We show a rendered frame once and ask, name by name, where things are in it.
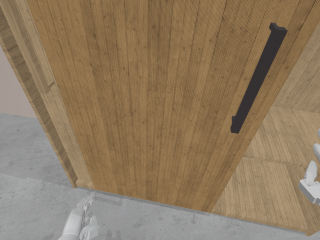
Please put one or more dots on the wardrobe door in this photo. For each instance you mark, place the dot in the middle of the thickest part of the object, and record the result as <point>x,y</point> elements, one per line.
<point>150,86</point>
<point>52,100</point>

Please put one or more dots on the left robot hand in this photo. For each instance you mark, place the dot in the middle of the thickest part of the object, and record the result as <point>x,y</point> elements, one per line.
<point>78,218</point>

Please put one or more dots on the handle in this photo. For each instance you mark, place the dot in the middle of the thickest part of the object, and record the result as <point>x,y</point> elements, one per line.
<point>17,25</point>
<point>267,57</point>

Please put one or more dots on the right robot hand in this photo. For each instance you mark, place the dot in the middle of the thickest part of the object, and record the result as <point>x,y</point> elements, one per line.
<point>309,187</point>

